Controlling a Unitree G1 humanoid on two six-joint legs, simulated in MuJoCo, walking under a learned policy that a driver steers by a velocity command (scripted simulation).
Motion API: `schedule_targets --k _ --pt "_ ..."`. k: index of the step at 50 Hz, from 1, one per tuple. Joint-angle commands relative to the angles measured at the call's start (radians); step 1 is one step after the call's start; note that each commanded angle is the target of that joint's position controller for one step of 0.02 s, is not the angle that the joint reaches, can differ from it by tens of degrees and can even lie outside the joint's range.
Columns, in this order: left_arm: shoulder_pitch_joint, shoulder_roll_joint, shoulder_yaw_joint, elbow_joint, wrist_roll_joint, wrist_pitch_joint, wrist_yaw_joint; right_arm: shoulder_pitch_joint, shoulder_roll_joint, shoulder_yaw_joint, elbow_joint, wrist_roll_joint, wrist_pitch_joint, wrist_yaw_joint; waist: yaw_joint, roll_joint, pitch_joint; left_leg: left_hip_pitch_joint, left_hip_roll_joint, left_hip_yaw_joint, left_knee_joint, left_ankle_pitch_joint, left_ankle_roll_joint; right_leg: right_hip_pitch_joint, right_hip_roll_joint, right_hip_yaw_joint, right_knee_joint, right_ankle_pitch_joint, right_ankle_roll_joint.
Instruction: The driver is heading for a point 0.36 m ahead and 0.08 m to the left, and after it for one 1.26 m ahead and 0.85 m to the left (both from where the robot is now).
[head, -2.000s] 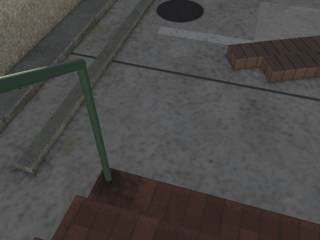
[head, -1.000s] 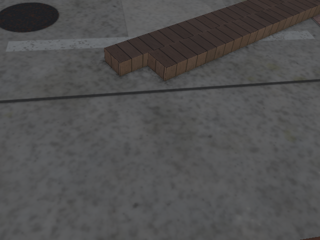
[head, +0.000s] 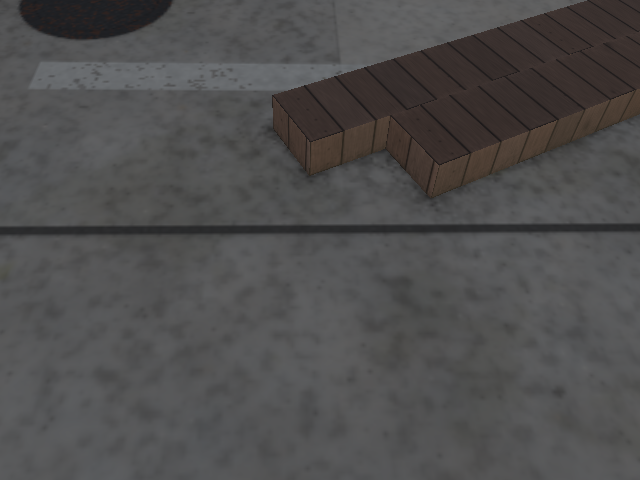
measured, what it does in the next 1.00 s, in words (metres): goes down, turning left: right foot, then left foot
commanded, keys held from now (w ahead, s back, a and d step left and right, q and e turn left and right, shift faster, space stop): w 0.22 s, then q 0.78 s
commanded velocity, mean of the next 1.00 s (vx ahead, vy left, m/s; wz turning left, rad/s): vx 0.22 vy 0.00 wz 0.33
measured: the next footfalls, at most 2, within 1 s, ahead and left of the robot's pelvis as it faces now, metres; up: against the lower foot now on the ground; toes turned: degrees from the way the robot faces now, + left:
right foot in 0.38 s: +0.38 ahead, -0.09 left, +0.00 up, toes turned +1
left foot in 0.82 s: +0.28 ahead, +0.11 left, +0.00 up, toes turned +21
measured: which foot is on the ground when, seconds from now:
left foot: down 0.00-0.38, up 0.40-0.80, down 0.82-1.00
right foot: down 0.00-0.00, up 0.02-0.36, down 0.38-0.82, up 0.84-1.00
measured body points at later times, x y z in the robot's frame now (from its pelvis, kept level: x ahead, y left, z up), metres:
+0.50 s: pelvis +0.24 -0.01 -0.03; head +0.28 -0.03 +0.41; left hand +0.37 +0.24 -0.15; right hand +0.26 -0.26 -0.19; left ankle +0.15 +0.10 -0.68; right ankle +0.34 -0.09 -0.76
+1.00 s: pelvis +0.25 +0.03 -0.02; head +0.26 +0.07 +0.43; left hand +0.23 +0.31 -0.17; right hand +0.45 -0.18 -0.13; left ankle +0.24 +0.10 -0.76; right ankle +0.32 -0.10 -0.69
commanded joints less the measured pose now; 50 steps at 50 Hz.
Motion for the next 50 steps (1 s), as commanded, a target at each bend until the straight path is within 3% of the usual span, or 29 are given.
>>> schedule_targets --k 1,2,3,4,5,6,7,8,9,11,14,16,18,19,20,21,23,25,28,31,39,40,41,42,43,44,46,48,50 --pt "0.204 0.110 0.030 0.017 -0.103 0.001 0.023 0.602 -0.227 -0.063 0.136 -0.014 0.003 -0.003 -0.219 0.233 -0.350 1.056 0.310 -0.217 0.457 0.861 0.150 -0.779 0.009 0.098 0.747 -0.069 -0.021" --pt "0.083 0.143 0.030 -0.026 -0.095 -0.011 0.031 0.622 -0.198 -0.057 0.119 0.007 0.011 -0.010 -0.288 0.148 -0.418 1.065 0.361 -0.302 0.381 0.583 0.194 -0.941 -0.042 0.101 0.767 0.030 -0.014" --pt "-0.069 0.132 0.025 -0.098 -0.070 -0.013 0.023 0.549 -0.211 -0.065 0.099 0.000 0.022 -0.034 -0.290 0.202 -0.377 0.948 0.382 -0.411 0.212 0.004 0.262 -1.057 -0.074 0.061 0.717 0.171 -0.013" --pt "-0.164 0.129 0.027 -0.102 -0.028 -0.004 0.004 0.468 -0.127 -0.043 0.068 -0.012 0.027 -0.053 -0.268 0.040 -0.250 0.683 0.312 -0.391 0.067 -0.331 0.236 -0.979 -0.126 0.044 0.566 0.315 -0.007" --pt "-0.183 0.107 0.029 -0.112 -0.006 0.007 -0.019 0.435 -0.120 -0.038 0.062 -0.020 0.021 -0.063 -0.235 0.062 -0.168 0.488 0.325 -0.432 0.033 -0.316 0.269 -0.906 -0.133 0.038 0.547 0.332 0.002" --pt "-0.209 0.093 0.030 -0.121 0.008 0.012 -0.032 0.383 -0.071 -0.016 0.070 -0.021 -0.001 -0.061 -0.177 -0.041 -0.063 0.301 0.276 -0.354 0.021 -0.226 0.218 -0.836 -0.171 0.092 0.327 0.469 0.010" --pt "-0.257 0.034 0.018 -0.153 0.004 0.030 -0.044 0.330 -0.066 -0.007 0.077 -0.009 -0.018 -0.062 -0.114 -0.032 0.035 0.063 0.202 -0.249 -0.068 -0.177 0.177 -0.692 -0.190 0.071 0.057 0.545 0.039" --pt "-0.231 0.007 0.011 -0.148 0.009 0.035 -0.055 0.296 -0.080 -0.010 0.076 -0.005 -0.027 -0.058 -0.092 0.006 0.037 -0.026 0.133 -0.172 -0.111 -0.123 0.169 -0.560 -0.173 0.041 -0.090 0.633 0.060" --pt "-0.234 0.009 0.010 -0.155 0.009 0.030 -0.059 0.287 -0.099 -0.015 0.073 0.004 -0.039 -0.055 -0.079 0.058 0.027 -0.031 0.124 -0.147 -0.109 -0.002 0.175 -0.496 -0.172 0.043 -0.219 0.705 0.071" --pt "-0.233 0.018 0.005 -0.157 -0.015 0.018 -0.064 0.260 -0.073 -0.010 0.061 0.021 -0.043 -0.045 -0.063 0.082 -0.011 -0.022 0.093 -0.066 -0.090 0.098 0.158 -0.358 -0.155 0.035 -0.454 0.827 0.063" --pt "-0.301 0.032 0.002 -0.162 -0.024 0.014 -0.052 0.361 -0.078 -0.012 0.093 0.036 -0.029 -0.038 -0.108 0.031 0.007 0.066 0.099 -0.091 -0.068 0.174 0.141 -0.297 -0.116 0.005 -0.583 0.872 0.055" --pt "-0.343 0.046 0.004 -0.170 -0.013 0.004 -0.045 0.403 -0.075 -0.010 0.112 0.032 -0.012 -0.042 -0.125 0.005 0.026 0.138 0.092 -0.114 -0.005 0.174 0.123 -0.294 -0.097 -0.001 -0.656 0.850 0.042" --pt "-0.243 0.072 0.013 -0.137 -0.006 -0.017 -0.042 0.421 -0.085 -0.017 0.113 0.015 0.003 -0.045 -0.092 -0.028 -0.014 0.155 0.027 -0.103 0.175 0.128 0.086 -0.132 -0.080 -0.007 -0.773 0.914 0.030" --pt "-0.149 0.144 0.030 -0.124 0.002 -0.037 -0.034 0.451 -0.077 -0.017 0.094 0.013 0.003 -0.047 -0.075 -0.110 -0.091 0.071 -0.047 -0.061 0.360 -0.062 0.053 0.044 -0.196 0.084 -0.760 1.231 0.015" --pt "-0.082 0.227 0.051 -0.142 0.003 -0.035 -0.032 0.593 0.008 -0.002 0.085 0.042 0.010 -0.060 -0.098 -0.304 -0.277 -0.119 -0.156 0.028 0.693 -0.674 0.027 0.314 -0.508 0.341 -0.705 1.614 -0.111" --pt "-0.085 0.222 0.055 -0.162 -0.045 -0.010 -0.033 0.568 -0.059 -0.022 0.082 0.032 0.033 -0.070 -0.076 -0.261 -0.363 -0.183 -0.181 0.002 0.874 -0.894 0.027 0.302 -0.553 0.432 -0.735 1.608 -0.167" --pt "-0.233 0.135 0.031 -0.205 -0.041 0.014 -0.017 0.461 -0.063 -0.036 0.056 0.003 0.063 -0.058 -0.121 -0.154 -0.179 -0.240 -0.101 -0.023 0.921 -0.770 0.017 0.080 -0.468 0.311 -0.844 1.235 -0.139" --pt "-0.293 0.102 0.024 -0.215 -0.027 0.024 0.001 0.423 -0.044 -0.041 0.034 -0.006 0.086 -0.045 -0.159 -0.192 -0.073 -0.193 -0.063 -0.013 0.872 -0.665 -0.007 -0.102 -0.406 0.183 -0.928 1.137 -0.107" --pt "-0.299 0.102 0.030 -0.220 -0.024 0.019 0.004 0.448 -0.021 -0.041 0.028 -0.009 0.116 -0.043 -0.194 -0.160 -0.090 -0.131 -0.074 0.011 0.844 -0.607 -0.021 -0.180 -0.387 0.081 -0.941 1.154 -0.120" --pt "-0.310 0.116 0.038 -0.223 -0.023 0.018 0.002 0.380 -0.016 -0.035 -0.012 -0.009 0.135 -0.034 -0.196 -0.175 -0.086 -0.111 -0.057 0.026 0.696 -0.554 -0.018 -0.210 -0.388 0.018 -0.960 1.015 -0.111" --pt "-0.303 0.190 0.069 -0.232 -0.029 0.071 -0.008 0.270 -0.049 -0.031 -0.108 0.000 0.139 -0.019 -0.159 -0.170 -0.097 0.056 -0.083 0.104 0.347 -0.571 0.013 -0.221 -0.443 -0.018 -0.895 0.657 -0.046" --pt "-0.299 0.191 0.072 -0.230 -0.028 0.081 -0.007 0.296 -0.053 -0.032 -0.104 -0.002 0.130 -0.022 -0.171 -0.140 -0.097 0.129 -0.096 0.095 0.247 -0.523 0.025 -0.257 -0.425 -0.048 -0.833 0.624 -0.004" --pt "-0.260 0.170 0.074 -0.219 -0.019 0.094 -0.011 0.316 -0.087 -0.039 -0.101 -0.007 0.115 -0.026 -0.173 -0.027 -0.071 0.171 -0.046 -0.025 0.082 -0.480 0.044 -0.313 -0.367 -0.112 -0.688 0.536 0.059" --pt "-0.227 0.085 0.056 -0.260 -0.025 0.106 -0.018 0.298 -0.220 -0.065 -0.132 -0.011 0.106 -0.036 -0.142 0.276 -0.046 0.229 0.240 -0.455 -0.065 -0.364 0.124 -0.547 -0.203 -0.211 -0.410 0.251 0.150" --pt "-0.353 0.114 0.056 -0.302 -0.019 0.121 -0.006 0.367 -0.271 -0.082 -0.121 -0.006 0.106 -0.044 -0.211 0.178 0.002 0.117 0.314 -0.517 -0.081 -0.169 0.222 -0.576 -0.126 -0.050 -0.282 0.213 0.145" --pt "-0.358 0.107 0.055 -0.301 -0.032 0.129 -0.004 0.368 -0.230 -0.073 -0.102 -0.008 0.106 -0.052 -0.179 0.104 0.017 0.109 0.249 -0.426 -0.054 -0.153 0.225 -0.565 -0.140 0.014 -0.222 0.283 0.138" --pt "-0.311 0.119 0.060 -0.270 -0.039 0.118 -0.007 0.240 -0.180 -0.059 -0.137 0.001 0.108 -0.056 -0.122 0.078 0.011 0.121 0.124 -0.300 -0.045 -0.215 0.163 -0.549 -0.138 0.049 -0.221 0.447 0.116" --pt "-0.275 0.141 0.067 -0.249 -0.018 0.115 -0.016 0.219 -0.149 -0.050 -0.159 0.013 0.104 -0.054 -0.117 0.057 -0.050 0.178 0.097 -0.268 -0.018 -0.054 0.163 -0.530 -0.122 0.048 -0.168 0.499 0.109" --pt "-0.289 0.130 0.064 -0.257 -0.025 0.120 -0.018 0.257 -0.160 -0.054 -0.154 0.021 0.097 -0.051 -0.129 0.019 -0.077 0.229 0.098 -0.282 -0.006 -0.016 0.165 -0.537 -0.117 0.060 -0.169 0.513 0.115"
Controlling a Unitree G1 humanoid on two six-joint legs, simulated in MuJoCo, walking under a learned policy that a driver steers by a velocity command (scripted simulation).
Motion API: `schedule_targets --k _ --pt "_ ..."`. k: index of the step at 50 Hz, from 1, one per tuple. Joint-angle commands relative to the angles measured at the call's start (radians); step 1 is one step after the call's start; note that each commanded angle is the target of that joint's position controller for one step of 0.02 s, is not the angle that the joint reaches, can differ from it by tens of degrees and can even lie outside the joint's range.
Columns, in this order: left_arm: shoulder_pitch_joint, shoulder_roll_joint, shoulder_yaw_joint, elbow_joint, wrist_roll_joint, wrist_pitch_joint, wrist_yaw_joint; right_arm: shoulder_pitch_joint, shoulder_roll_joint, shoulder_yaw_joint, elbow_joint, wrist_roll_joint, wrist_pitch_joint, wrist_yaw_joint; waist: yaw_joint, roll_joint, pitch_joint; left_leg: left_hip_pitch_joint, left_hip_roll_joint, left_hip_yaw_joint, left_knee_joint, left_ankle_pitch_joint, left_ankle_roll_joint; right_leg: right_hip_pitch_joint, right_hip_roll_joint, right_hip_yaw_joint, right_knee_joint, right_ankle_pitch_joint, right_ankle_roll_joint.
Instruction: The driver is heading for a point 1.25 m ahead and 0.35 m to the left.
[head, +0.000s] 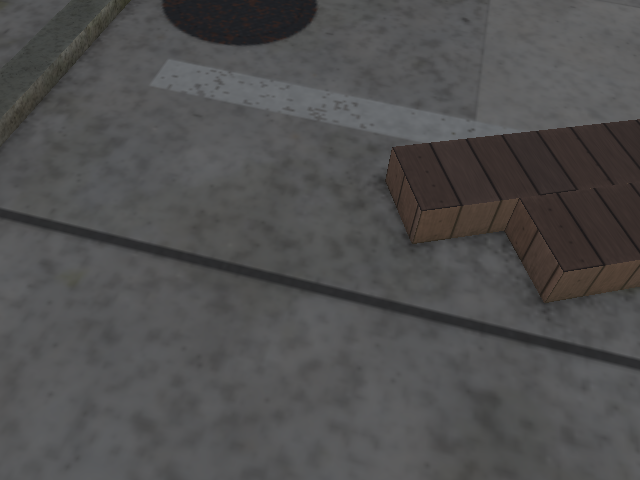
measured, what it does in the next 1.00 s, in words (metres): steps on the spot, turning left: right foot, then left foot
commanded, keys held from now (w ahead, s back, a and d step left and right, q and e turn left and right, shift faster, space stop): q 0.70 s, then no key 0.30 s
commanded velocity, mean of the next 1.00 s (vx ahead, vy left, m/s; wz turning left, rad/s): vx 0.01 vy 0.00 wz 0.51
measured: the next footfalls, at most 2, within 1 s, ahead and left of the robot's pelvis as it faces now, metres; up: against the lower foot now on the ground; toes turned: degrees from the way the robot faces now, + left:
right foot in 0.42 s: +0.05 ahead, -0.13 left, +0.00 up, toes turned +20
left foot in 0.88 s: -0.05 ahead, +0.06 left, +0.00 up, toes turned +29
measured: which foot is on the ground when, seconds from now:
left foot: down 0.00-0.42, up 0.44-0.86, down 0.88-1.00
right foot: up 0.00-0.40, down 0.42-0.88, up 0.90-1.00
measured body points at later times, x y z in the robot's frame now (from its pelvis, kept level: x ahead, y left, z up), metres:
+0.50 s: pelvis -0.01 -0.05 +0.00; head +0.02 -0.07 +0.45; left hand +0.03 +0.25 -0.10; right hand +0.16 -0.30 -0.14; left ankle -0.01 +0.06 -0.70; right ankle +0.02 -0.14 -0.74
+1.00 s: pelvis -0.03 -0.03 +0.00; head -0.03 +0.01 +0.45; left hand -0.12 +0.24 -0.14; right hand +0.22 -0.17 -0.10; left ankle -0.08 +0.04 -0.74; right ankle +0.02 -0.15 -0.71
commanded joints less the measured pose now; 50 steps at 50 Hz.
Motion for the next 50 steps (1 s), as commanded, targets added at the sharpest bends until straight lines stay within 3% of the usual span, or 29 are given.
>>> schedule_targets --k 1,5,12,16,19,20,21,22,23,24,25,26,28,33,37,40,42,43,44,45,46,47,48,49,50 --pt "0.020 0.067 0.015 -0.045 -0.002 -0.002 0.000 0.022 -0.154 -0.037 -0.057 0.009 -0.019 -0.004 -0.001 0.101 -0.079 0.183 0.241 -0.283 -0.149 0.385 0.124 -0.098 0.001 0.047 0.038 0.037 0.005" --pt "-0.023 0.073 0.012 -0.068 -0.005 0.002 0.006 0.066 -0.166 -0.042 -0.051 0.002 -0.017 -0.011 -0.029 0.136 -0.065 0.218 0.241 -0.352 -0.153 0.306 0.139 -0.113 0.012 0.067 -0.051 0.019 0.014" --pt "-0.065 0.084 0.004 -0.102 -0.016 -0.011 0.010 0.065 -0.197 -0.053 -0.065 -0.007 -0.009 -0.002 -0.040 0.137 -0.073 0.148 0.221 -0.466 -0.147 0.187 0.159 0.003 0.053 0.086 -0.184 -0.043 -0.001" --pt "-0.056 0.091 -0.001 -0.118 -0.026 -0.023 0.014 0.037 -0.204 -0.059 -0.073 -0.007 -0.003 0.007 -0.030 0.157 -0.082 0.106 0.198 -0.534 -0.143 0.192 0.137 0.120 0.090 0.090 -0.297 -0.063 -0.022" --pt "0.029 0.085 -0.007 -0.105 -0.034 -0.035 0.022 -0.013 -0.201 -0.062 -0.076 -0.001 0.005 0.012 0.020 0.155 -0.075 0.021 0.147 -0.543 -0.124 0.156 0.075 0.310 0.116 0.075 -0.540 0.006 -0.047" --pt "0.074 0.098 -0.003 -0.094 -0.029 -0.040 0.030 -0.029 -0.189 -0.059 -0.079 0.007 0.006 0.010 0.044 0.136 -0.068 -0.061 0.101 -0.517 -0.099 0.048 0.024 0.427 0.088 0.086 -0.688 0.083 -0.056" --pt "0.065 0.179 0.013 -0.101 -0.015 -0.043 0.040 0.011 -0.131 -0.047 -0.082 0.013 0.003 0.007 0.015 -0.023 -0.065 -0.180 0.001 -0.400 0.046 -0.205 -0.042 0.518 -0.095 0.266 -0.810 0.014 -0.096" --pt "0.002 0.255 0.021 -0.148 -0.005 -0.040 0.040 0.055 -0.108 -0.045 -0.093 0.016 -0.004 -0.001 -0.008 -0.178 -0.072 -0.334 -0.155 -0.157 0.293 -0.354 -0.076 0.539 -0.346 0.541 -0.860 0.033 -0.186" --pt "-0.011 0.242 0.023 -0.142 0.008 -0.034 0.033 0.020 -0.192 -0.062 -0.088 -0.021 -0.005 -0.003 -0.004 -0.086 -0.037 -0.302 -0.070 -0.121 0.469 -0.348 -0.087 0.376 -0.381 0.502 -0.828 0.127 -0.261" --pt "-0.051 0.172 0.006 -0.152 0.001 -0.035 0.026 0.021 -0.192 -0.066 -0.080 -0.022 -0.002 0.005 -0.034 -0.056 -0.006 -0.255 -0.044 -0.126 0.548 -0.293 -0.086 0.311 -0.320 0.420 -0.811 0.198 -0.255" --pt "-0.091 0.128 -0.005 -0.160 -0.003 -0.036 0.018 0.046 -0.176 -0.064 -0.059 -0.021 0.007 0.014 -0.054 -0.058 0.023 -0.245 -0.041 -0.120 0.615 -0.233 -0.089 0.285 -0.243 0.309 -0.801 0.238 -0.224" --pt "-0.114 0.120 -0.008 -0.172 -0.003 -0.036 0.015 0.071 -0.172 -0.064 -0.043 -0.018 0.018 0.027 -0.064 -0.098 0.020 -0.256 -0.043 -0.107 0.671 -0.191 -0.095 0.305 -0.189 0.234 -0.791 0.268 -0.201" --pt "-0.083 0.118 -0.009 -0.173 -0.005 -0.036 0.015 0.074 -0.168 -0.059 -0.036 -0.010 0.028 0.043 -0.045 -0.110 0.009 -0.288 -0.032 -0.071 0.709 -0.175 -0.116 0.361 -0.169 0.162 -0.766 0.402 -0.206" --pt "0.040 0.156 0.008 -0.131 -0.002 -0.042 0.014 -0.027 -0.143 -0.039 -0.075 -0.004 0.039 0.050 0.020 -0.112 -0.015 -0.325 0.008 -0.033 0.551 -0.185 -0.149 0.530 -0.212 0.128 -0.725 0.514 -0.233" --pt "0.042 0.173 0.014 -0.120 0.000 -0.043 0.001 -0.070 -0.118 -0.020 -0.094 0.004 0.041 0.052 0.029 -0.134 -0.027 -0.181 0.030 0.011 0.381 -0.213 -0.127 0.479 -0.229 0.081 -0.703 0.543 -0.238" --pt "0.039 0.193 0.019 -0.107 0.002 -0.040 -0.013 -0.062 -0.116 -0.012 -0.093 0.012 0.036 0.041 0.025 -0.153 -0.048 -0.063 0.011 0.049 0.257 -0.235 -0.095 0.447 -0.237 0.076 -0.657 0.610 -0.237" --pt "0.025 0.199 0.020 -0.101 -0.006 -0.034 -0.018 -0.031 -0.107 -0.006 -0.080 0.011 0.028 0.031 -0.001 -0.146 -0.060 0.024 0.001 0.068 0.097 -0.160 -0.071 0.433 -0.233 0.072 -0.604 0.621 -0.215" --pt "0.015 0.196 0.018 -0.096 -0.013 -0.029 -0.019 -0.004 -0.102 -0.002 -0.068 0.003 0.019 0.024 -0.027 -0.126 -0.060 0.113 0.003 0.068 -0.069 -0.028 -0.058 0.389 -0.219 0.052 -0.560 0.589 -0.178" --pt "0.044 0.175 0.013 -0.085 -0.013 -0.028 -0.019 0.001 -0.132 -0.003 -0.066 -0.014 0.005 0.015 -0.028 -0.058 -0.077 0.228 0.059 -0.026 -0.188 0.081 -0.046 0.310 -0.193 0.024 -0.501 0.479 -0.118" --pt "0.092 0.089 -0.010 -0.109 0.000 -0.026 -0.027 0.020 -0.210 -0.010 -0.077 -0.029 -0.010 0.007 -0.001 0.193 -0.129 0.368 0.335 -0.340 -0.232 0.291 -0.006 0.153 -0.101 -0.062 -0.296 0.082 -0.047" --pt "0.030 0.068 -0.019 -0.123 -0.011 -0.005 -0.016 -0.007 -0.232 -0.012 -0.067 -0.004 -0.017 0.002 -0.020 0.276 -0.088 0.214 0.435 -0.390 -0.173 0.546 0.133 0.139 -0.001 -0.038 -0.239 -0.233 -0.033" --pt "0.032 0.116 -0.010 -0.105 -0.012 0.008 -0.011 -0.029 -0.172 0.003 -0.065 0.002 -0.022 0.004 -0.014 0.167 -0.058 0.204 0.387 -0.325 -0.167 0.520 0.157 0.141 -0.021 0.018 -0.180 -0.230 -0.029" --pt "0.033 0.114 -0.008 -0.088 -0.017 0.011 -0.014 -0.073 -0.133 0.019 -0.062 0.002 -0.025 0.001 0.002 0.161 -0.021 0.177 0.337 -0.266 -0.181 0.459 0.134 0.136 -0.021 0.031 -0.170 -0.177 -0.029" --pt "0.049 0.119 -0.005 -0.066 -0.019 0.009 -0.017 -0.110 -0.118 0.027 -0.060 -0.006 -0.022 -0.004 0.021 0.160 -0.001 0.167 0.286 -0.219 -0.190 0.425 0.099 0.143 -0.021 0.032 -0.187 -0.120 -0.025" --pt "0.060 0.128 -0.001 -0.053 -0.010 0.011 -0.020 -0.109 -0.127 0.028 -0.053 -0.003 -0.024 -0.012 0.018 0.182 0.002 0.175 0.263 -0.191 -0.188 0.465 0.088 0.149 -0.014 0.021 -0.184 -0.078 -0.018"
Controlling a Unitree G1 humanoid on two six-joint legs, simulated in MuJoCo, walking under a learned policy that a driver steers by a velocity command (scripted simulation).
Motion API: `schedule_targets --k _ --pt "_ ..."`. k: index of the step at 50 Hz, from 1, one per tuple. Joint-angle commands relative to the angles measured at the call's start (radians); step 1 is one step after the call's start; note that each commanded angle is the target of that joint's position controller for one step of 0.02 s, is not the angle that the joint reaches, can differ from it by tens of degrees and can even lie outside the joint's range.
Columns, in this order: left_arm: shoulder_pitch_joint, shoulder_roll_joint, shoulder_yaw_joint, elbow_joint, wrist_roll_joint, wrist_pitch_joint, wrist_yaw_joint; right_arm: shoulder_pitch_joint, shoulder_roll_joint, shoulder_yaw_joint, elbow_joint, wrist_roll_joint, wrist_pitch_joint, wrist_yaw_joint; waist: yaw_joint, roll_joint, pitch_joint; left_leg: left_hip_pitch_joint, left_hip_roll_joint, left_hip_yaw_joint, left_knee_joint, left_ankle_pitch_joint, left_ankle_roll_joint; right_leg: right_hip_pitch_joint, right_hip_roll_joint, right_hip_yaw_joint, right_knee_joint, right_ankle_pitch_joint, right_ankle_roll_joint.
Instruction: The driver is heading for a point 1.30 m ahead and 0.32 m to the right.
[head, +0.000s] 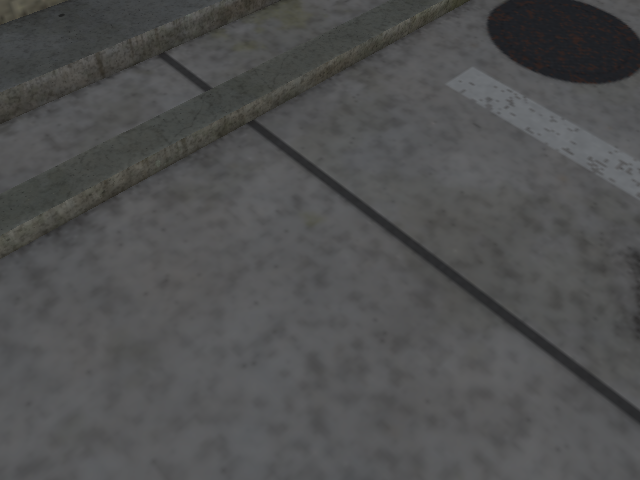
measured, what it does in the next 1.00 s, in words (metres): walks ahead: right foot, then left foot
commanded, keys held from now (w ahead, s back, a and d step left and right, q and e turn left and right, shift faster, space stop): no key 0.38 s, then w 0.62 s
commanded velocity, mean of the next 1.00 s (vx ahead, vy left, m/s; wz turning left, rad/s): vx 0.20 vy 0.00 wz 0.04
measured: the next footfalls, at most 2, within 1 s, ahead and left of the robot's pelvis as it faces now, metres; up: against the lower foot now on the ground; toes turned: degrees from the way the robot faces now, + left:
right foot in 0.26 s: +0.02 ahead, -0.13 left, +0.00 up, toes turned +1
left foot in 0.70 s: +0.09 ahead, +0.10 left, +0.00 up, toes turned +2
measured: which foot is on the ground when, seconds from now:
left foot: down 0.00-0.46, up 0.48-0.68, down 0.70-1.00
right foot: up 0.00-0.24, down 0.26-0.70, up 0.72-1.00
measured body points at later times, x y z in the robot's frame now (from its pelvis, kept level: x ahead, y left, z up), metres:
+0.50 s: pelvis +0.00 -0.02 +0.00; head -0.01 -0.02 +0.45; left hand +0.03 +0.24 -0.15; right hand +0.05 -0.28 -0.15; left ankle -0.01 +0.08 -0.73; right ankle -0.02 -0.13 -0.74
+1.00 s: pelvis +0.16 +0.02 +0.00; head +0.18 +0.04 +0.45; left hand +0.30 +0.27 -0.13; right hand +0.07 -0.21 -0.14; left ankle +0.05 +0.10 -0.74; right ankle +0.27 -0.11 -0.68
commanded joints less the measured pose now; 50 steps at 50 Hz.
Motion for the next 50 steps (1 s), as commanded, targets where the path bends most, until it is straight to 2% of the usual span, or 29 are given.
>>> schedule_targets --k 1,3,9,11,12,13,14,15,16,19,20,22,23,25,26,27,29,31,33,34,35,36,37,38,39,40,42,45,50 --pt "0.036 0.088 0.019 -0.015 0.009 -0.004 -0.004 -0.010 -0.132 -0.019 -0.025 0.000 -0.018 -0.019 -0.016 0.196 -0.067 0.082 0.240 -0.175 -0.147 0.552 0.110 -0.051 -0.003 0.039 0.069 0.051 0.014" --pt "0.039 0.070 0.014 0.004 0.007 -0.002 -0.005 0.006 -0.124 -0.013 -0.003 0.004 -0.022 -0.019 -0.022 0.168 -0.085 0.089 0.239 -0.161 -0.139 0.554 0.113 -0.026 0.002 0.040 0.050 0.065 0.022" --pt "0.007 0.042 0.001 0.041 0.000 -0.006 0.014 0.006 -0.126 -0.007 0.058 -0.005 -0.025 -0.024 -0.043 0.181 -0.062 0.035 0.236 -0.203 -0.134 0.358 0.122 0.060 0.018 0.032 -0.163 0.069 0.014" --pt "0.038 0.027 -0.005 0.070 0.000 -0.015 0.022 -0.013 -0.124 -0.006 0.076 0.000 -0.026 -0.027 -0.016 0.159 -0.069 0.008 0.224 -0.210 -0.116 0.309 0.100 0.140 0.020 0.026 -0.316 0.177 0.002" --pt "0.062 0.022 -0.010 0.088 0.006 -0.024 0.025 -0.020 -0.121 -0.006 0.084 0.005 -0.027 -0.028 0.002 0.135 -0.075 -0.029 0.214 -0.208 -0.109 0.267 0.069 0.220 0.001 0.042 -0.424 0.319 -0.003" --pt "0.064 0.048 -0.008 0.099 0.018 -0.037 0.029 -0.004 -0.100 -0.002 0.093 0.007 -0.030 -0.028 -0.008 0.102 -0.085 -0.069 0.191 -0.206 -0.099 0.212 0.033 0.285 -0.055 0.109 -0.447 0.404 -0.012" --pt "0.055 0.091 -0.004 0.101 0.023 -0.049 0.029 0.046 -0.103 -0.009 0.106 0.005 -0.030 -0.023 -0.056 0.036 -0.079 -0.083 0.134 -0.163 -0.091 0.151 0.018 0.295 -0.116 0.165 -0.426 0.512 -0.028" --pt "0.005 0.090 -0.003 0.113 0.001 -0.051 0.020 0.058 -0.083 -0.006 0.128 0.008 -0.024 -0.020 -0.071 -0.050 -0.051 -0.014 0.092 -0.124 -0.135 0.109 0.008 0.178 -0.105 0.164 -0.413 0.454 -0.047" --pt "-0.005 0.051 -0.011 0.115 0.001 -0.057 0.013 0.040 -0.102 -0.010 0.146 0.004 -0.020 -0.022 -0.048 -0.026 -0.040 0.032 0.098 -0.124 -0.119 0.125 -0.002 0.146 -0.088 0.152 -0.434 0.403 -0.041" --pt "0.012 0.041 -0.017 0.147 0.003 -0.063 0.019 0.035 -0.103 -0.016 0.176 0.005 -0.018 -0.020 -0.041 -0.017 -0.045 0.050 0.108 -0.121 -0.101 0.167 0.000 0.146 -0.068 0.137 -0.455 0.379 -0.033" --pt "0.028 0.047 -0.014 0.160 0.004 -0.062 0.020 0.052 -0.094 -0.013 0.191 0.004 -0.019 -0.020 -0.039 -0.010 -0.066 0.041 0.096 -0.112 -0.100 0.071 0.004 0.163 -0.057 0.133 -0.461 0.257 -0.042" --pt "0.050 0.080 0.002 0.165 0.010 -0.051 0.018 0.060 -0.101 -0.020 0.201 -0.003 -0.012 -0.018 -0.026 -0.014 -0.023 -0.063 0.039 -0.071 -0.028 -0.246 0.026 0.130 -0.047 0.172 -0.474 -0.141 -0.089" --pt "0.074 0.091 0.008 0.166 0.011 -0.046 0.016 0.038 -0.099 -0.022 0.190 -0.009 -0.009 -0.013 -0.010 -0.030 0.028 -0.155 0.023 -0.059 0.021 -0.329 0.032 0.115 -0.082 0.237 -0.519 -0.290 -0.121" --pt "0.134 0.116 0.023 0.188 0.013 -0.046 0.015 -0.006 -0.050 -0.013 0.161 -0.018 -0.018 -0.002 0.013 -0.126 0.092 -0.270 0.002 0.047 0.208 -0.223 0.020 0.133 -0.227 0.431 -0.649 -0.416 -0.203" --pt "0.138 0.104 0.024 0.189 0.017 -0.051 0.015 -0.026 -0.056 -0.014 0.148 -0.021 -0.026 0.001 0.017 -0.116 0.110 -0.304 0.038 0.035 0.289 -0.180 0.018 0.122 -0.275 0.483 -0.687 -0.374 -0.230" --pt "0.128 0.102 0.026 0.184 0.022 -0.059 0.013 -0.026 -0.072 -0.019 0.142 -0.017 -0.035 0.005 0.009 -0.095 0.096 -0.335 0.056 0.015 0.345 -0.199 0.017 0.142 -0.285 0.489 -0.699 -0.312 -0.238" --pt "0.094 0.104 0.031 0.174 0.018 -0.077 0.009 -0.001 -0.077 -0.024 0.143 -0.013 -0.053 0.017 -0.018 -0.071 0.066 -0.332 0.075 0.013 0.328 -0.196 0.018 0.173 -0.255 0.412 -0.685 -0.208 -0.222" --pt "0.066 0.096 0.034 0.170 0.012 -0.089 0.004 0.018 -0.068 -0.025 0.146 -0.008 -0.065 0.022 -0.037 -0.084 0.056 -0.211 0.059 0.048 0.223 -0.158 0.019 0.112 -0.200 0.310 -0.655 -0.117 -0.193" --pt "0.026 0.098 0.039 0.158 0.001 -0.088 0.000 0.122 -0.050 -0.027 0.183 -0.004 -0.070 0.017 -0.092 -0.068 0.032 0.015 0.019 0.108 0.060 -0.039 0.018 -0.010 -0.149 0.222 -0.584 -0.099 -0.170" --pt "0.017 0.091 0.040 0.152 0.003 -0.087 -0.001 0.208 -0.057 -0.033 0.219 -0.005 -0.071 0.012 -0.121 -0.033 0.020 0.147 -0.009 0.120 0.009 -0.029 0.014 -0.093 -0.116 0.190 -0.503 -0.105 -0.160" --pt "0.001 0.060 0.031 0.137 0.010 -0.092 -0.004 0.307 -0.090 -0.044 0.249 -0.011 -0.079 0.002 -0.155 0.059 0.001 0.276 0.055 0.009 -0.062 -0.115 0.021 -0.200 -0.067 0.133 -0.347 -0.088 -0.137" --pt "-0.022 -0.039 0.005 0.096 0.005 -0.101 -0.015 0.428 -0.178 -0.061 0.264 -0.023 -0.090 -0.009 -0.190 0.321 -0.059 0.368 0.330 -0.426 -0.280 -0.452 0.080 -0.334 0.056 -0.015 0.022 -0.069 -0.087" --pt "-0.054 0.009 0.017 0.072 0.021 -0.102 -0.017 0.453 -0.222 -0.069 0.284 -0.016 -0.086 -0.008 -0.171 0.317 -0.003 0.270 0.444 -0.677 -0.379 -0.617 0.161 -0.439 0.091 0.030 0.213 -0.103 -0.104" --pt "-0.077 0.039 0.023 0.066 0.027 -0.105 -0.022 0.337 -0.183 -0.060 0.250 -0.015 -0.085 -0.009 -0.108 0.185 0.084 0.186 0.429 -0.619 -0.363 -0.597 0.167 -0.468 0.020 0.087 0.297 -0.002 -0.121" --pt "-0.059 0.029 0.020 0.083 0.018 -0.113 -0.033 0.257 -0.141 -0.049 0.220 -0.011 -0.095 -0.005 -0.071 0.129 0.092 0.147 0.369 -0.509 -0.354 -0.469 0.143 -0.442 -0.012 0.095 0.294 0.104 -0.119" --pt "-0.036 0.015 0.017 0.099 0.016 -0.120 -0.040 0.228 -0.120 -0.042 0.208 -0.008 -0.105 -0.005 -0.048 0.117 0.072 0.148 0.320 -0.407 -0.358 -0.306 0.122 -0.405 -0.032 0.081 0.269 0.174 -0.107" --pt "-0.034 0.012 0.018 0.114 0.030 -0.115 -0.047 0.258 -0.082 -0.030 0.220 -0.006 -0.121 -0.011 -0.046 0.112 0.029 0.189 0.266 -0.270 -0.342 -0.020 0.106 -0.373 -0.038 0.042 0.252 0.247 -0.076" --pt "-0.106 -0.009 0.012 0.086 0.031 -0.102 -0.046 0.357 -0.067 -0.022 0.262 0.002 -0.129 -0.015 -0.058 0.121 0.013 0.245 0.251 -0.170 -0.301 0.309 0.120 -0.422 -0.030 -0.001 0.230 0.281 -0.039" --pt "-0.300 -0.037 -0.009 -0.002 0.020 -0.103 -0.044 0.386 -0.055 -0.011 0.276 -0.003 -0.128 -0.019 -0.088 0.138 0.059 0.180 0.224 -0.082 -0.309 0.456 0.132 -0.376 -0.005 -0.061 -0.015 0.371 -0.021"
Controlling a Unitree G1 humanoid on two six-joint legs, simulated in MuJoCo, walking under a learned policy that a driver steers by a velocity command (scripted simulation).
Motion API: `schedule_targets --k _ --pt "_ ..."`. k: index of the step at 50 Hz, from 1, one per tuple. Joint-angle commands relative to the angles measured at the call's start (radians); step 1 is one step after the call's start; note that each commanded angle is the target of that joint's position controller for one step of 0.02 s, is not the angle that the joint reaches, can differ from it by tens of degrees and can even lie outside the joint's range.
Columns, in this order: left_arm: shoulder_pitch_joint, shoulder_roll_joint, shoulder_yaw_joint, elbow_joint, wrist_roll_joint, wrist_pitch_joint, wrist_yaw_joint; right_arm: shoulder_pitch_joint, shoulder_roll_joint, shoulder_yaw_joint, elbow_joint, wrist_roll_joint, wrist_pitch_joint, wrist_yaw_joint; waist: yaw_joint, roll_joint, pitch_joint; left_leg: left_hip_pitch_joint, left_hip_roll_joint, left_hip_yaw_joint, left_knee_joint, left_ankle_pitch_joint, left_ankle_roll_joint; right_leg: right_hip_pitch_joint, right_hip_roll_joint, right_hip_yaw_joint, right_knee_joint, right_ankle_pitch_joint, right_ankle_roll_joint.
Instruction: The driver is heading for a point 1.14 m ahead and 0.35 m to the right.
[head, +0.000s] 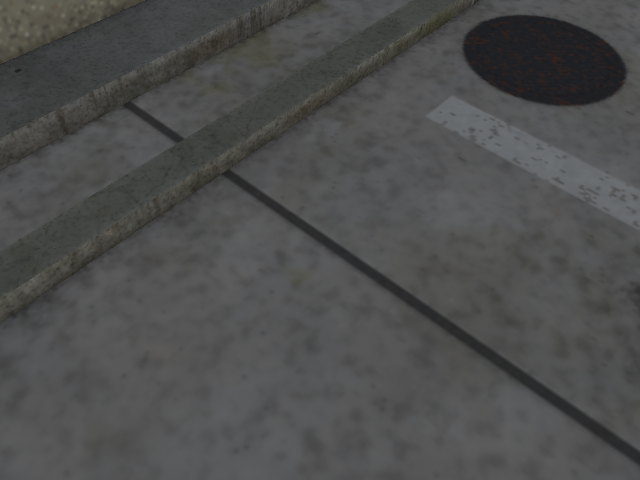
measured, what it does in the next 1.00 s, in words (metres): walks ahead: right foot, then left foot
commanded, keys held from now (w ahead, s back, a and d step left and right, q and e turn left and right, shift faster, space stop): w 0.52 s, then w+e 0.48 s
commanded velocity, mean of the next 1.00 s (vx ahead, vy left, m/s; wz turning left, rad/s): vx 0.49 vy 0.00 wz -0.16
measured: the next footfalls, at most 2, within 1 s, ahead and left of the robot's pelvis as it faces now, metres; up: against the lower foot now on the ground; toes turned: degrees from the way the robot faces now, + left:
right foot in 0.18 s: +0.28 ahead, -0.09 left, +0.00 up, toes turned -4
left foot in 0.72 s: +0.60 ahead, +0.06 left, +0.00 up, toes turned -2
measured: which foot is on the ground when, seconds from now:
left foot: down 0.00-0.18, up 0.20-0.70, down 0.72-1.00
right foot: up 0.00-0.16, down 0.18-0.74, up 0.76-1.00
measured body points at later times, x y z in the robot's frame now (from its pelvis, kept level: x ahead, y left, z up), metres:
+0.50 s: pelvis +0.28 -0.05 +0.00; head +0.30 -0.05 +0.45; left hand +0.23 +0.19 -0.14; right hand +0.40 -0.28 -0.14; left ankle +0.41 +0.12 -0.67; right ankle +0.24 -0.09 -0.74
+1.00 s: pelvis +0.56 -0.01 +0.00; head +0.58 -0.01 +0.45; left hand +0.71 +0.23 -0.13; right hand +0.52 -0.27 -0.13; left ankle +0.56 +0.06 -0.74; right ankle +0.58 -0.16 -0.66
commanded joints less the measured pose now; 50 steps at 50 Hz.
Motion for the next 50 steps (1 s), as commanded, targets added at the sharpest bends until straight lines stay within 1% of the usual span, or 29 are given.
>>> schedule_targets --k 1,3,5,7,8,9,10,11,12,13,15,16,20,23,26,31,33,34,35,36,37,38,39,40,41,42,44,46,50 --pt "-0.171 0.019 -0.011 -0.110 -0.008 -0.013 0.000 0.048 -0.137 -0.019 -0.017 -0.001 -0.010 -0.006 -0.007 0.128 0.118 -0.061 0.239 -0.110 -0.056 0.498 0.121 -0.043 0.027 -0.053 -0.159 0.063 0.000" --pt "-0.186 0.027 -0.012 -0.128 -0.013 -0.015 0.004 0.051 -0.149 -0.022 -0.010 -0.001 -0.011 -0.006 -0.003 0.135 0.121 -0.042 0.258 -0.100 -0.050 0.573 0.120 0.012 0.041 -0.064 -0.231 0.068 -0.027" --pt "-0.135 0.049 -0.005 -0.123 -0.014 -0.020 0.014 0.024 -0.160 -0.026 -0.010 -0.001 -0.012 -0.007 0.034 0.130 0.092 -0.010 0.270 -0.075 0.017 0.771 0.103 0.113 0.069 -0.075 -0.278 0.046 -0.069" --pt "0.072 0.085 0.017 -0.061 -0.018 -0.029 0.031 -0.001 -0.186 -0.035 -0.011 -0.004 -0.006 -0.011 0.124 0.127 -0.017 0.017 0.262 -0.046 0.259 1.015 0.074 0.325 0.125 -0.077 -0.311 -0.003 -0.106" --pt "0.239 0.103 0.031 -0.004 -0.014 -0.036 0.041 -0.019 -0.191 -0.037 -0.016 0.000 -0.001 -0.010 0.194 0.104 -0.101 -0.053 0.230 -0.021 0.466 0.940 0.056 0.528 0.122 -0.067 -0.377 0.029 -0.124" --pt "0.393 0.178 0.052 0.028 0.010 -0.041 0.051 0.006 -0.151 -0.028 -0.039 0.002 0.002 -0.004 0.227 0.013 -0.210 -0.249 0.174 0.009 0.769 0.573 0.046 0.761 -0.088 0.170 -0.401 -0.163 -0.165" --pt "0.402 0.251 0.065 0.025 0.021 -0.038 0.045 0.132 -0.031 -0.014 -0.047 0.026 0.004 0.012 0.133 -0.195 -0.309 -0.592 -0.024 -0.008 1.134 -0.247 0.011 0.968 -0.355 0.711 -0.539 -0.272 -0.307" --pt "0.312 0.210 0.061 0.021 -0.020 -0.030 0.036 0.048 -0.129 -0.038 -0.051 0.006 0.007 0.010 0.128 -0.060 -0.230 -0.683 0.018 -0.119 1.196 -0.190 0.037 0.858 -0.313 0.778 -0.650 -0.408 -0.292" --pt "0.196 0.144 0.044 -0.004 -0.028 -0.035 0.034 -0.051 -0.149 -0.046 -0.085 0.000 0.003 0.014 0.089 -0.023 -0.065 -0.714 0.078 -0.101 1.163 -0.080 0.042 0.693 -0.289 0.596 -0.667 -0.384 -0.261" --pt "0.151 0.087 0.029 -0.007 -0.024 -0.047 0.029 -0.098 -0.133 -0.044 -0.095 -0.002 -0.002 0.016 0.069 0.025 -0.005 -0.674 0.112 -0.098 1.106 -0.017 0.042 0.569 -0.246 0.483 -0.697 -0.242 -0.238" --pt "0.161 0.029 0.009 0.022 -0.022 -0.065 0.034 -0.083 -0.096 -0.039 -0.091 -0.020 0.018 0.023 0.014 0.004 0.015 -0.566 0.150 -0.097 1.019 0.015 0.023 0.438 -0.170 0.318 -0.720 -0.043 -0.188" --pt "0.189 0.024 0.005 0.036 -0.020 -0.074 0.036 -0.077 -0.081 -0.039 -0.088 -0.022 0.029 0.028 0.006 -0.002 0.011 -0.545 0.152 -0.088 0.994 0.015 0.013 0.422 -0.158 0.278 -0.725 0.025 -0.184" --pt "0.287 0.069 0.010 0.069 -0.026 -0.086 0.040 -0.203 -0.087 -0.041 -0.138 -0.025 0.055 0.037 0.012 -0.002 0.052 -0.669 0.175 -0.039 0.881 0.103 -0.024 0.448 -0.128 0.185 -0.764 0.140 -0.179" --pt "0.352 0.063 0.003 0.082 -0.029 -0.082 0.042 -0.340 -0.094 -0.040 -0.186 -0.017 0.056 0.041 0.047 -0.006 0.073 -0.745 0.176 -0.006 0.739 0.207 -0.047 0.505 -0.103 0.138 -0.768 0.256 -0.153" --pt "0.402 0.057 -0.004 0.094 -0.029 -0.081 0.046 -0.447 -0.075 -0.028 -0.222 -0.007 0.051 0.044 0.077 -0.019 0.077 -0.717 0.147 0.031 0.571 0.282 -0.053 0.547 -0.083 0.095 -0.752 0.357 -0.129" --pt "0.476 0.072 -0.006 0.115 -0.017 -0.070 0.062 -0.574 -0.091 -0.025 -0.277 -0.007 0.039 0.039 0.114 -0.028 0.083 -0.728 0.104 0.036 0.426 0.248 -0.042 0.709 -0.124 0.158 -0.674 0.498 -0.162" --pt "0.449 0.091 0.000 0.109 -0.010 -0.066 0.067 -0.557 -0.109 -0.029 -0.288 -0.003 0.027 0.036 0.087 -0.034 0.072 -0.676 0.088 0.025 0.380 0.178 -0.023 0.745 -0.142 0.177 -0.616 0.596 -0.167" --pt "0.420 0.101 0.003 0.101 -0.009 -0.065 0.068 -0.500 -0.124 -0.035 -0.277 -0.001 0.019 0.031 0.054 -0.041 0.049 -0.582 0.065 0.027 0.348 0.135 -0.009 0.733 -0.137 0.172 -0.559 0.697 -0.154" --pt "0.401 0.112 0.007 0.096 -0.009 -0.066 0.065 -0.399 -0.145 -0.045 -0.248 -0.001 0.011 0.023 0.014 -0.047 -0.002 -0.449 0.035 0.037 0.314 0.108 0.007 0.717 -0.122 0.170 -0.457 0.784 -0.140" --pt "0.376 0.110 0.007 0.088 -0.018 -0.067 0.059 -0.237 -0.174 -0.060 -0.202 -0.009 -0.001 0.011 -0.059 -0.020 -0.090 -0.221 0.048 0.025 0.251 0.170 0.033 0.636 -0.082 0.142 -0.280 0.727 -0.121" --pt "0.365 0.073 -0.003 0.051 -0.033 -0.072 0.053 -0.067 -0.253 -0.083 -0.181 -0.038 -0.009 -0.005 -0.115 0.055 -0.224 0.050 0.253 -0.180 0.249 0.086 0.079 0.437 -0.028 0.114 -0.013 0.420 -0.106" --pt "0.489 -0.037 -0.020 0.027 -0.074 -0.063 0.055 -0.051 -0.341 -0.107 -0.191 -0.053 0.001 -0.001 -0.045 0.285 -0.352 0.296 0.536 -0.621 0.175 0.055 0.203 0.085 0.142 0.024 0.333 -0.328 -0.065" --pt "0.439 0.088 0.011 0.039 -0.042 -0.050 0.064 -0.117 -0.257 -0.093 -0.208 -0.024 0.016 0.007 -0.037 0.129 -0.300 0.204 0.501 -0.666 0.120 -0.018 0.190 0.016 0.091 0.113 0.420 -0.342 -0.083" --pt "0.367 0.086 0.020 0.023 -0.036 -0.047 0.060 -0.208 -0.187 -0.073 -0.220 -0.015 0.014 0.009 -0.002 0.079 -0.144 0.052 0.463 -0.492 0.091 -0.014 0.158 -0.001 0.048 0.120 0.405 -0.251 -0.081" --pt "0.330 0.056 0.017 0.013 -0.034 -0.045 0.054 -0.251 -0.144 -0.064 -0.221 -0.015 0.008 0.010 0.015 0.055 -0.064 -0.066 0.418 -0.370 0.049 0.062 0.130 0.018 0.014 0.114 0.367 -0.191 -0.076" --pt "0.311 0.045 0.022 0.009 -0.021 -0.035 0.045 -0.255 -0.124 -0.058 -0.214 -0.014 0.002 0.006 0.030 0.077 -0.026 -0.138 0.378 -0.280 0.024 0.098 0.102 0.041 -0.007 0.111 0.336 -0.167 -0.069" --pt "0.321 0.017 0.023 0.001 -0.006 -0.006 0.027 -0.227 -0.100 -0.051 -0.189 -0.006 -0.012 -0.001 0.064 0.114 -0.010 -0.210 0.339 -0.163 -0.005 0.178 0.073 0.081 -0.020 0.098 0.309 -0.139 -0.052" --pt "0.280 0.003 0.023 -0.024 -0.006 0.011 0.016 -0.193 -0.113 -0.055 -0.175 0.004 -0.028 -0.001 0.073 0.110 0.002 -0.217 0.335 -0.090 -0.029 0.240 0.075 0.038 -0.032 0.086 0.295 -0.097 -0.041" --pt "0.128 0.011 0.019 -0.093 -0.005 0.022 -0.001 -0.146 -0.130 -0.060 -0.162 -0.004 -0.036 0.001 0.061 0.103 0.041 -0.201 0.313 0.033 -0.054 0.304 0.074 -0.067 -0.050 0.058 0.177 0.045 -0.022"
